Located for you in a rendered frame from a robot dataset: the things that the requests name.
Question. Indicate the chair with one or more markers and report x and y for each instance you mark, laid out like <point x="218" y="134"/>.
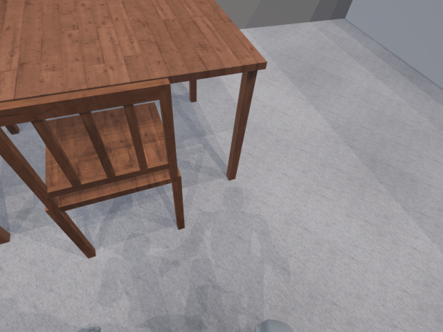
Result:
<point x="95" y="157"/>

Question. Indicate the table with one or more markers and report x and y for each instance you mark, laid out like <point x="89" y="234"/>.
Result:
<point x="51" y="47"/>

